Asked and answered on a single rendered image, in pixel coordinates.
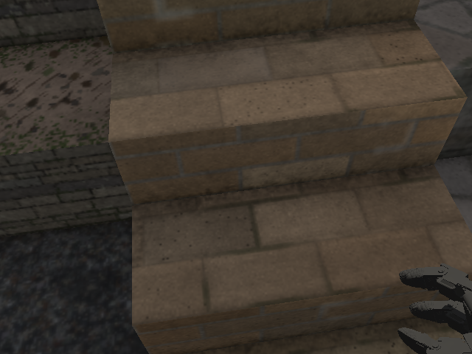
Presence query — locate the right robot hand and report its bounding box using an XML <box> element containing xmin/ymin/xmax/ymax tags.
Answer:
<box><xmin>398</xmin><ymin>263</ymin><xmax>472</xmax><ymax>354</ymax></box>

